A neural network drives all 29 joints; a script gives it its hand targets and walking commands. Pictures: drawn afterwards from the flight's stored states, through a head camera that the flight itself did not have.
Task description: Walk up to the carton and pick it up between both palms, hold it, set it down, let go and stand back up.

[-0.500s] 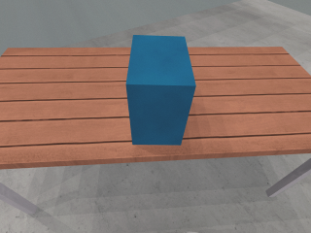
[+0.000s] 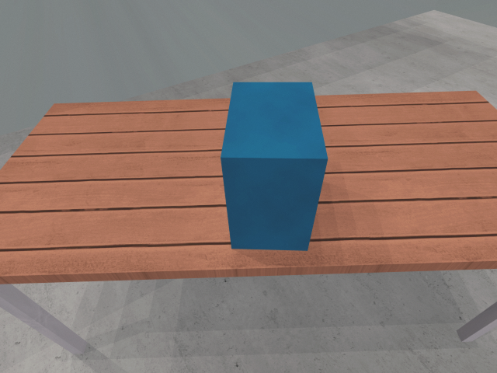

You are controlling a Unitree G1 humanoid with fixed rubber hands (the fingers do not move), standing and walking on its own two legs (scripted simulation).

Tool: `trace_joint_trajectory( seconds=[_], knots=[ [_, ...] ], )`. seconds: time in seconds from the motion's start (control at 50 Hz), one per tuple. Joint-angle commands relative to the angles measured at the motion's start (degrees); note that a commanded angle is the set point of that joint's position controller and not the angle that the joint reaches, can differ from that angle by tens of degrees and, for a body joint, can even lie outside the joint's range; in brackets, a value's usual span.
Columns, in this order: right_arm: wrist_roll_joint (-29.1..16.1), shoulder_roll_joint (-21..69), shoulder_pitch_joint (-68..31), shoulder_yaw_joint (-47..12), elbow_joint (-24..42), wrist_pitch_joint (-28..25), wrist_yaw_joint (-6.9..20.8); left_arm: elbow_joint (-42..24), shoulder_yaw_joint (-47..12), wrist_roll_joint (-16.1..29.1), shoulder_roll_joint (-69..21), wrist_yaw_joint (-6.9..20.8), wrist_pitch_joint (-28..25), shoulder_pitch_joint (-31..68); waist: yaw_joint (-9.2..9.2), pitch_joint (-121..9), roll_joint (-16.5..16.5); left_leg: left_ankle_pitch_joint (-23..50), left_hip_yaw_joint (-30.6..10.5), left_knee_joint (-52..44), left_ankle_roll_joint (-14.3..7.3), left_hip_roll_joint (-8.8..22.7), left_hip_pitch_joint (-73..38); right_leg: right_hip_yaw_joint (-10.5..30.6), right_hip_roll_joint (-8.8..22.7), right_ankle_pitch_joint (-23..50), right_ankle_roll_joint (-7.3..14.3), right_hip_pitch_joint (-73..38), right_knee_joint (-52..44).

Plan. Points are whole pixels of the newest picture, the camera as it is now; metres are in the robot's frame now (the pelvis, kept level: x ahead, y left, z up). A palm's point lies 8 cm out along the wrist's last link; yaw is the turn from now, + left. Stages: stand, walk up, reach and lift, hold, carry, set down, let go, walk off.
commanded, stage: walk up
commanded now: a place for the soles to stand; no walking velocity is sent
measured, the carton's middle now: (270, 167) +0.52 -0.01 +0.03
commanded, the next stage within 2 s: reach and lift in 1.20 s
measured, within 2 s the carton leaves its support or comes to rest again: neither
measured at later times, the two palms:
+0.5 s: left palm out of the picture +0.07 +0.26 -0.12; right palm out of the picture +0.07 -0.23 -0.13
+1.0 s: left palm out of the picture +0.06 +0.25 -0.13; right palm out of the picture +0.09 -0.24 -0.14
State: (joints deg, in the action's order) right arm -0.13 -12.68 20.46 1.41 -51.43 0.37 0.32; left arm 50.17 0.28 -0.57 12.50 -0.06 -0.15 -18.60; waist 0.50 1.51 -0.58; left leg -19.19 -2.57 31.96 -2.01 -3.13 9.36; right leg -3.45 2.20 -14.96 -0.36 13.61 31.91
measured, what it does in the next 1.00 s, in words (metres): stands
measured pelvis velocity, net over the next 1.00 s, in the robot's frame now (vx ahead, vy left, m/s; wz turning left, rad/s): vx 0.04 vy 0.00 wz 0.09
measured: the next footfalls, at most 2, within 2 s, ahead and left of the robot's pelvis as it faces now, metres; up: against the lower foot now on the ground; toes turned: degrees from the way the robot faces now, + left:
none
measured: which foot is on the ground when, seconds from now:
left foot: down 0.00-1.00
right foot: down 0.00-1.00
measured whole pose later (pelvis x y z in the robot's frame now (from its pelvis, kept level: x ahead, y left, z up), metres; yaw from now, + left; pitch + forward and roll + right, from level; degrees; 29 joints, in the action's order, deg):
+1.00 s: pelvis +0.04 +0.00 +0.00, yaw +5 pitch -3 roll +0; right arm 0.0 -12.4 17.7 1.5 -52.1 1.0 -0.8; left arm 51.8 -0.3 -0.6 12.8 -1.1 1.3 -16.4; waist 0.6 3.0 -0.7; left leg -22.7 -6.7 34.0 -2.1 -4.8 7.6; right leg -7.9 4.6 -20.7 -0.9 10.3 34.7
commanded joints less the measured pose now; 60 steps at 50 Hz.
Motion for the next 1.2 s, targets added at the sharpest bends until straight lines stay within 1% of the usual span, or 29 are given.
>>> trace_joint_trajectory(
  seconds=[0.0, 0.1, 0.12, 0.14, 0.16, 0.2, 0.26, 0.3, 0.36, 0.4, 0.42, 0.44, 0.46, 0.52, 0.58, 0.68, 0.74, 0.76, 0.82, 0.86, 0.88, 0.9, 0.94, 0.98, 1.04, 1.08, 1.12, 1.16, 1.18],
  knots=[
    [0.0, -9.7, 0.5, 2.2, 5.1, -1.5, -0.7, -6.5, 2.2, 0.0, 9.3, -1.0, -1.5, 0.4, 0.07, 2.8, -1.3, 10.1, -8.4, -8.9, -1.6, 6.4, 9.3, 6.2, 5.2, 2.7, 3.1, -3.1, -6.6],
    [-0.2, -9.1, 1.1, 1.9, 5.1, -1.5, -1.0, -6.4, 2.0, -0.5, 9.5, -1.3, -1.4, 0.9, 0.1, 2.5, -2.9, 15.7, -9.7, -9.7, -0.7, 7.7, 9.1, 4.6, 5.2, 7.6, 2.7, -5.1, -4.6],
    [-0.1, -9.2, 1.4, 2.2, 5.0, -1.5, -1.1, -6.4, 2.0, -0.3, 9.2, -1.3, -1.2, 0.8, 0.24, 3.5, -1.4, 16.8, -10.2, -9.9, -0.3, 7.4, 8.6, 3.7, 4.9, 7.5, 2.5, -4.3, -4.1],
    [-0.4, -9.8, 1.0, 2.1, 5.1, -1.4, -1.1, -6.3, 1.9, -0.1, 8.8, -1.4, -1.1, 1.3, 0.23, 3.8, -2.8, 14.8, -10.0, -10.6, -0.6, 7.7, 9.3, 3.7, 4.3, 7.6, 2.5, -4.2, -4.3],
    [-0.6, -10.0, 1.0, 2.2, 5.1, -1.4, -1.0, -6.1, 1.9, -0.4, 9.0, -1.3, -1.2, 1.0, -0.19, 2.8, -1.1, 13.9, -10.0, -10.5, -0.5, 7.6, 8.1, 3.6, 4.4, 7.3, 2.4, -5.0, -4.6],
    [-0.6, -9.8, 1.0, 2.2, 5.2, -1.3, -1.0, -6.1, 1.6, -0.3, 8.9, -1.4, -1.1, 1.1, 0.22, 2.1, -1.2, 12.6, -9.7, -10.2, -0.7, 7.2, 8.7, 3.9, 4.9, 7.2, 3.0, -6.4, -4.7],
    [-0.2, -9.0, 1.2, 2.0, 4.9, -1.3, -1.1, -5.3, 1.7, -0.4, 9.1, -1.3, -1.1, 1.9, -0.44, 3.0, 0.6, 15.6, -8.6, -9.1, 0.2, 6.9, 8.3, 4.7, 5.5, 8.4, 3.1, -5.6, -4.8],
    [-0.2, -10.0, 1.5, 2.3, 4.6, -1.4, -1.1, -5.4, 1.8, 0.2, 8.4, -1.4, -1.1, 2.3, -0.3, 3.3, -1.3, 18.0, -9.1, -9.5, -0.2, 6.9, 8.4, 3.7, 5.7, 10.7, 2.9, -5.4, -4.2],
    [-0.2, -9.5, 0.9, 2.2, 5.5, -1.5, -1.3, -5.2, 1.8, -0.2, 8.2, -1.4, -1.1, 1.7, -0.02, 2.2, -1.6, 20.2, -10.1, -9.3, -0.4, 7.5, 6.4, 1.9, 4.9, 10.8, 2.5, -5.8, -4.1],
    [-0.1, -9.4, 0.5, 2.3, 5.3, -1.4, -1.3, -4.9, 1.7, -0.2, 8.9, -1.4, -1.1, 2.0, -0.23, 1.6, 0.9, 21.0, -9.6, -8.4, -0.7, 6.8, 5.6, 2.1, 5.5, 12.1, 2.6, -6.6, -4.1],
    [0.0, -9.5, 1.6, 2.3, 5.4, -1.4, -1.4, -4.7, 1.6, -0.2, 9.0, -1.4, -1.0, 3.1, -1.01, 2.5, 2.0, 23.5, -9.8, -8.9, 0.4, 7.2, 5.8, 2.3, 5.8, 12.6, 2.8, -6.0, -3.5],
    [0.0, -10.1, 1.2, 2.3, 5.3, -1.4, -1.4, -4.9, 1.6, -0.1, 8.5, -1.4, -1.1, 2.1, -0.26, 1.5, 0.0, 22.7, -9.4, -8.6, -0.1, 7.0, 5.1, 2.2, 5.6, 12.4, 2.7, -6.3, -3.6],
    [0.0, -9.3, 1.5, 2.3, 5.0, -1.2, -1.4, -4.9, 1.7, -0.2, 8.7, -1.4, -1.0, 1.8, -0.55, 1.6, 1.3, 22.4, -9.3, -8.5, -0.3, 6.6, 4.5, 2.1, 5.9, 11.9, 2.8, -5.4, -3.6],
    [-0.3, -9.0, 1.6, 2.3, 4.8, -1.1, -1.4, -4.9, 1.6, 0.0, 9.0, -1.5, -0.7, 2.7, -0.98, 1.8, 0.3, 22.3, -10.0, -8.6, -0.1, 7.0, 5.0, 2.1, 6.1, 11.6, 2.9, -6.1, -3.3],
    [-0.3, -10.4, -0.7, 2.6, 5.2, -1.1, -1.5, -4.9, 1.8, 0.2, 9.1, -1.5, -0.8, 2.0, 0.15, 1.8, -1.3, 22.1, -10.1, -9.3, -0.5, 6.9, 4.9, 0.8, 5.5, 10.3, 2.1, -5.9, -3.7],
    [-0.3, -9.3, 0.6, 2.4, 4.5, -1.0, -1.6, -4.1, 2.0, -0.4, 9.7, -1.5, -0.8, 1.9, -0.44, 1.3, 0.5, 23.4, -10.0, -7.5, 0.6, 6.5, 6.6, 1.3, 6.9, 13.2, 2.9, -8.1, -3.7],
    [-0.1, -9.5, -0.4, 2.3, 4.5, -1.3, -1.7, -3.7, 2.0, -0.2, 9.5, -1.5, -0.8, 0.9, 0.38, -0.2, 2.2, 26.9, -9.0, -5.0, 0.7, 5.8, 4.2, 1.7, 7.5, 17.3, 3.8, -8.9, -3.5],
    [-0.1, -9.6, 0.3, 2.4, 4.5, -1.2, -1.7, -3.6, 1.7, -0.1, 9.3, -1.6, -0.9, 0.4, 0.33, -1.0, 1.0, 26.4, -7.9, -3.7, 0.4, 5.3, 4.7, 1.9, 7.8, 18.9, 4.2, -10.1, -3.0],
    [-0.1, -8.0, 0.6, 2.0, 3.7, -0.8, -1.7, -3.5, 2.2, 0.0, 10.4, -1.6, -0.5, 0.0, 0.65, -1.5, 3.7, 21.0, -7.5, -2.8, 0.5, 4.9, 5.8, 3.3, 10.1, 16.5, 5.8, -10.2, -4.7],
    [0.6, -8.4, -0.4, 2.0, 3.8, -0.7, -1.7, -3.4, 2.2, -0.3, 10.7, -1.6, -0.1, 1.1, 0.13, 0.4, 3.5, 19.9, -8.4, -3.2, 0.5, 4.8, 6.5, 2.8, 9.6, 13.4, 5.5, -8.4, -4.9],
    [0.1, -8.6, -0.8, 2.2, 4.2, -0.8, -1.6, -3.7, 2.0, -0.3, 9.9, -1.6, 0.0, 1.8, 0.05, 1.7, 0.9, 21.4, -8.5, -3.9, 0.9, 4.7, 6.3, 2.6, 9.1, 13.6, 5.2, -7.3, -4.3],
    [0.0, -9.2, -0.3, 2.3, 4.0, -0.8, -1.6, -4.0, 1.8, 0.0, 10.1, -1.6, 0.0, 2.2, -0.72, 3.0, 0.7, 21.6, -9.1, -5.1, 1.0, 5.0, 6.3, 1.1, 8.2, 11.0, 4.5, -5.3, -4.3],
    [0.1, -8.7, -0.3, 2.4, 3.6, -0.8, -1.6, -3.5, 1.5, -0.1, 9.3, -1.5, 0.1, 1.9, -0.3, 3.1, 0.5, 22.2, -11.2, -6.3, -0.2, 5.8, 5.4, -0.2, 7.6, 10.2, 3.5, -5.3, -3.2],
    [-0.1, -9.6, -1.5, 2.5, 3.6, -0.8, -1.6, -3.2, 1.4, 0.0, 8.2, -1.5, -0.1, 1.0, 0.39, 3.1, -2.5, 20.6, -11.4, -7.3, -1.6, 5.4, 7.1, -0.7, 6.4, 9.1, 2.8, -6.8, -3.6],
    [-0.2, -8.2, -0.8, 1.9, 2.8, -0.9, -1.7, -2.8, 1.9, -0.3, 9.1, -1.4, -0.2, 2.3, -0.33, 4.4, 0.4, 24.4, -12.2, -7.0, 0.0, 6.2, 7.7, 0.0, 7.1, 11.6, 3.1, -8.2, -3.6],
    [-0.3, -10.0, -1.5, 2.2, 3.5, -1.3, -2.0, -2.4, 1.6, -0.4, 8.6, -1.4, -0.3, 1.3, 0.17, 3.5, -1.8, 29.7, -12.1, -6.8, 1.1, 5.9, 6.0, -0.8, 7.2, 14.7, 3.0, -7.8, -2.1],
    [0.1, -9.5, -1.2, 2.2, 2.7, -1.2, -2.1, -2.1, 1.9, -0.3, 9.4, -1.5, -0.3, 1.7, 0.13, 2.8, -0.5, 28.7, -12.6, -6.9, 0.4, 6.3, 5.0, -1.4, 6.7, 13.8, 2.4, -7.6, -2.3],
    [-0.2, -9.5, -1.5, 2.5, 2.9, -0.9, -2.1, -2.1, 1.8, 0.1, 8.9, -1.6, -0.2, 0.7, -0.21, 0.7, -3.3, 25.5, -12.0, -7.6, -0.8, 5.6, 3.3, -1.3, 6.3, 10.5, 2.5, -6.7, -3.0],
    [-0.5, -9.9, -1.1, 2.5, 2.9, -0.8, -2.0, -2.3, 2.2, -0.4, 9.5, -1.6, -0.1, 1.9, -0.28, 2.0, -2.6, 24.5, -12.9, -8.0, -0.2, 6.1, 5.2, -1.4, 6.3, 10.1, 2.5, -8.0, -3.3]
  ],
)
